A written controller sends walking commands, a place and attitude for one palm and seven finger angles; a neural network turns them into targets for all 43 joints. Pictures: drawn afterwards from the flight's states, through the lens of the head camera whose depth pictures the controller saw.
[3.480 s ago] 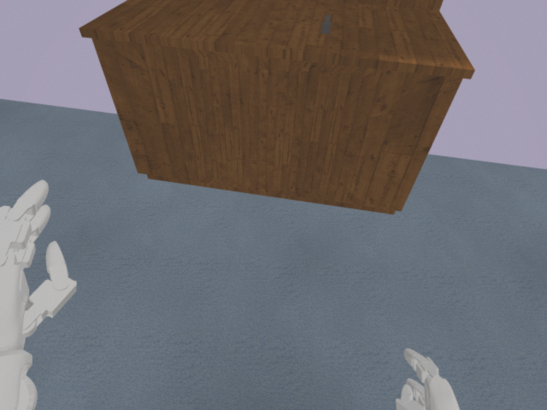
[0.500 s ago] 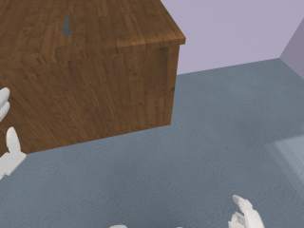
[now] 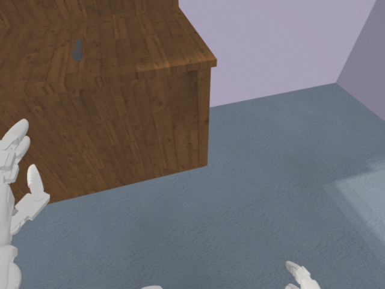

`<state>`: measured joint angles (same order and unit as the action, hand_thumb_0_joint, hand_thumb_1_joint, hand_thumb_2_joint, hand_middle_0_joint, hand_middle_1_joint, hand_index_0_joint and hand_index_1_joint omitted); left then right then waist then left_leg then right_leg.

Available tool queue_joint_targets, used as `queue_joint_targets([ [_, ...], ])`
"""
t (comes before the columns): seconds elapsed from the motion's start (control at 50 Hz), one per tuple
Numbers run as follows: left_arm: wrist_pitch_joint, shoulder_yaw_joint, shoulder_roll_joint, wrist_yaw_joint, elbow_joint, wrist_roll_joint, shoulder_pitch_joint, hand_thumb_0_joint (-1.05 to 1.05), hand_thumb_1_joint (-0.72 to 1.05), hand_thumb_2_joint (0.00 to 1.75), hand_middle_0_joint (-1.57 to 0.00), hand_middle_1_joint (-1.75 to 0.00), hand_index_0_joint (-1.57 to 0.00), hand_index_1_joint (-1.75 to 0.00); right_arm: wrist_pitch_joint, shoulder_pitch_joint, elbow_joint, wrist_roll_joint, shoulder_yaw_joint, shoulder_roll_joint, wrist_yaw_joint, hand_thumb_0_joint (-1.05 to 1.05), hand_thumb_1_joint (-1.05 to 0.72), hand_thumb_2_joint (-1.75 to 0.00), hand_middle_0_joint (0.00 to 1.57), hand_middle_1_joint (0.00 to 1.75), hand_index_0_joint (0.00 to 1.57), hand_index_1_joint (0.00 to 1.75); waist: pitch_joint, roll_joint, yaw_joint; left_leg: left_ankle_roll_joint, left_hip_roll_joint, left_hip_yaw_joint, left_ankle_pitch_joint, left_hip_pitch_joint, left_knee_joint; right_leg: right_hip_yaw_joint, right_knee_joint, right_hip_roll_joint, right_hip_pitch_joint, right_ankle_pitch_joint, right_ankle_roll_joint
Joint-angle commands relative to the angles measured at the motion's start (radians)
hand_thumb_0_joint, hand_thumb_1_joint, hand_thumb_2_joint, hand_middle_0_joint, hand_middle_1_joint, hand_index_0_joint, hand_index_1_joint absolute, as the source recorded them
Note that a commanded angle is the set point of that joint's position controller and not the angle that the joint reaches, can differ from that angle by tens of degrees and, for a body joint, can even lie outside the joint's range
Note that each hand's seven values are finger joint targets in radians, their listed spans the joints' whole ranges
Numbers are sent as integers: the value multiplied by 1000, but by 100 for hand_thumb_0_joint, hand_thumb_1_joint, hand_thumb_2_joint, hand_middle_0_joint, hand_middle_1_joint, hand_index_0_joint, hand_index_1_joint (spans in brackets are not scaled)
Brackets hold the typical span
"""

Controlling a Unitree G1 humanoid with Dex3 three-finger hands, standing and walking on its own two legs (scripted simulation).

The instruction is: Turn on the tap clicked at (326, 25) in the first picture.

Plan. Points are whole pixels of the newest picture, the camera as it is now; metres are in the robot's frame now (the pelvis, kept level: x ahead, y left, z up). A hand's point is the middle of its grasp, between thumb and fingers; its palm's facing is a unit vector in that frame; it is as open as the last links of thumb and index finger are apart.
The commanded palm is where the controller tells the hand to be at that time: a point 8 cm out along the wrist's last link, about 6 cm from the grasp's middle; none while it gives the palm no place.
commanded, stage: take the last steps up to it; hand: left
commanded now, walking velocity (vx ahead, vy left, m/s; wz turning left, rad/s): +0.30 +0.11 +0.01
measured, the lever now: (77, 55) +0.81 +0.43 +0.10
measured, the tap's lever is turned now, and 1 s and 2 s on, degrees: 0 0 0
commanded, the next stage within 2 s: come to a stop and stand still in 1.66 s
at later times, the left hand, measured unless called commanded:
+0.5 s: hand (57, 165) +0.28 +0.24 +0.18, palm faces +0.42 -0.78 -0.46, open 7.4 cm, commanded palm +0.22 +0.29 +0.18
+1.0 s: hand (63, 112) +0.41 +0.28 +0.18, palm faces +0.37 -0.83 -0.42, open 7.4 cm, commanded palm +0.35 +0.32 +0.18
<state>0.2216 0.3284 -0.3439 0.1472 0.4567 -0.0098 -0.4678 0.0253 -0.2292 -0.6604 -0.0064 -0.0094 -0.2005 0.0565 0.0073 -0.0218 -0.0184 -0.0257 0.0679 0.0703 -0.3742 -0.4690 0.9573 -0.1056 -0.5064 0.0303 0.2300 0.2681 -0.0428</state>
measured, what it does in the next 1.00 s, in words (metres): walks ahead: left foot, then right foot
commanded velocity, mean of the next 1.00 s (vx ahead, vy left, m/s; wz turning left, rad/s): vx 0.30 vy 0.09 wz -0.02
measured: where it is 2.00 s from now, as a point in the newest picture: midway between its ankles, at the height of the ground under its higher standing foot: (187, 265)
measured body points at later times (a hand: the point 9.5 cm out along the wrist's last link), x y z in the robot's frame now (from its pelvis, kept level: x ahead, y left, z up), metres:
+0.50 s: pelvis +0.07 +0.01 -0.01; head +0.07 -0.02 +0.43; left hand +0.25 +0.28 +0.20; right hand +0.23 -0.20 -0.13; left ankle +0.05 +0.14 -0.71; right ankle +0.09 -0.08 -0.74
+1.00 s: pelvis +0.18 +0.05 +0.00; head +0.20 +0.06 +0.44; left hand +0.38 +0.32 +0.20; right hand +0.34 -0.17 -0.09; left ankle +0.20 +0.16 -0.74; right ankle +0.17 -0.07 -0.68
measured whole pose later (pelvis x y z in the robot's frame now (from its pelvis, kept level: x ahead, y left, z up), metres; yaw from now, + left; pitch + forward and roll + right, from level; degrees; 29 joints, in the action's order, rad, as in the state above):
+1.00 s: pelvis +0.18 +0.05 +0.00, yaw -2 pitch +0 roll +0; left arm 0.24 0.39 -0.38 0.16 0.53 -0.02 -0.46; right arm 0.10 -0.18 -0.60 -0.01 0.00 -0.14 0.05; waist 0.05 0.02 -0.02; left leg 0.02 0.08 0.18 -0.25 -0.28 0.53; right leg -0.10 -1.01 0.08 0.47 0.44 0.02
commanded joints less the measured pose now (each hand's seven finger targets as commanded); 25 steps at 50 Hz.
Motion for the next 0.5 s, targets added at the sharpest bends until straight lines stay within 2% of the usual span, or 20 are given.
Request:
queue_joint_targets([
  [0.0,63,148,-188,33,197,-6,30,0,90,90,-20,-30,-20,-30,60,126,182,6,42,-86,16,0,-90,-90,20,30,20,30,-72,152,28,16,29,24,32,2,-225,223,236,265,-88,-11,-121],
  [0.02,62,151,-193,37,198,-5,31,0,90,90,-20,-30,-20,-30,66,123,187,9,41,-83,18,0,-90,-90,20,30,20,30,-72,159,38,21,12,50,35,36,-264,228,234,257,-79,14,-118],
  [0.06,59,139,-188,42,231,-5,65,0,90,90,-20,-30,-20,-30,77,104,187,11,51,-91,20,0,-90,-90,20,30,20,30,-81,144,32,25,-8,77,73,120,-365,234,212,247,-71,66,-107],
  [0.1,57,122,-181,45,236,-5,83,0,90,90,-20,-30,-20,-30,86,82,187,7,60,-98,27,0,-90,-90,20,30,20,30,-70,112,18,32,-11,89,91,240,-482,197,149,211,-24,127,-71],
  [0.12,62,116,-180,44,257,-5,111,0,90,90,-20,-30,-20,-30,91,76,190,6,66,-111,32,0,-90,-90,20,30,20,30,-77,63,13,42,2,77,81,302,-532,174,70,178,5,129,-46],
  [0.14,68,116,-178,43,275,-6,132,0,90,90,-20,-30,-20,-30,95,67,194,4,76,-135,35,0,-90,-90,20,30,20,30,-75,-73,2,85,76,-48,66,370,-590,131,-77,114,95,138,-11],
  [0.16,74,126,-176,45,282,-5,120,0,90,90,-20,-30,-20,-30,96,64,199,1,78,-150,33,0,-90,-90,20,30,20,30,-94,-238,3,161,219,-260,161,484,-619,25,-290,10,246,151,37],
  [0.18,82,118,-179,36,222,0,92,0,90,90,-20,-30,-20,-30,99,72,186,3,69,-129,28,0,-90,-90,20,30,20,30,-96,-284,-1,225,314,-413,52,435,-713,19,-473,-4,311,346,43],
  [0.2,83,135,-203,30,229,2,104,0,90,90,-20,-30,-20,-30,108,89,183,6,67,-115,29,0,-90,-90,20,30,20,30,-56,-300,5,272,344,-476,-42,379,-738,68,-564,22,352,328,44],
  [0.22,83,130,-192,27,225,5,95,0,90,90,-20,-30,-20,-30,112,89,171,4,65,-110,24,0,-90,-90,20,30,20,30,-17,-223,0,284,338,-441,-37,342,-728,88,-566,52,379,287,49],
  [0.24,82,124,-181,25,234,5,80,0,90,90,-20,-30,-20,-30,114,91,164,-1,70,-116,21,0,-90,-90,20,30,20,30,-17,-173,8,266,308,-351,-4,322,-704,75,-522,62,356,258,54],
  [0.28,84,120,-165,24,269,-1,56,0,90,90,-20,-30,-20,-30,122,91,162,-4,68,-119,16,0,-90,-90,20,30,20,30,-33,-196,16,218,244,-190,33,248,-687,12,-383,47,228,205,60],
  [0.34,74,133,-175,28,237,-1,36,0,90,90,-20,-30,-20,-30,127,89,162,3,58,-117,15,0,-90,-90,20,30,20,30,-49,-207,21,166,202,-96,13,172,-623,-66,-144,5,42,146,67],
  [0.36,67,129,-166,29,218,1,49,0,90,90,-20,-30,-20,-30,122,85,162,1,58,-116,16,0,-90,-90,20,30,20,30,-57,-172,21,142,182,-72,-34,126,-571,-79,-64,-4,-42,105,63],
  [0.38,63,130,-171,29,196,4,64,0,90,90,-20,-30,-20,-30,115,95,162,1,58,-112,18,0,-90,-90,20,30,20,30,-56,-114,24,117,154,-35,-83,66,-482,-39,18,16,-115,88,50],
  [0.4,55,133,-181,28,158,10,56,0,90,90,-20,-30,-20,-30,104,87,167,-1,57,-97,17,0,-90,-90,20,30,20,30,-49,56,25,83,79,29,-123,-45,-268,172,132,131,-164,193,-11],
  [0.42,52,159,-220,33,156,2,86,0,90,90,-20,-30,-20,-30,97,107,182,-1,49,-76,12,0,-90,-90,20,30,20,30,-41,314,29,36,-31,79,-181,-230,3,558,264,344,-230,229,-119],
  [0.44,54,162,-218,28,149,-14,134,0,90,90,-20,-30,-20,-30,106,132,178,0,69,-116,4,0,-90,-90,20,30,20,30,-11,317,42,19,-5,-41,-131,-277,168,685,325,420,-181,259,-161],
  [0.46,64,170,-226,22,148,-15,131,0,90,90,-20,-30,-20,-30,105,129,164,1,62,-102,3,0,-90,-90,20,30,20,30,18,234,28,10,16,-96,-73,-290,252,665,318,417,-151,201,-179],
  [0.48,74,163,-214,15,148,-15,112,0,90,90,-20,-30,-20,-30,94,120,146,2,53,-93,3,0,-90,-90,20,30,20,30,23,162,22,1,36,-103,-20,-285,279,534,289,387,-138,82,-166],
])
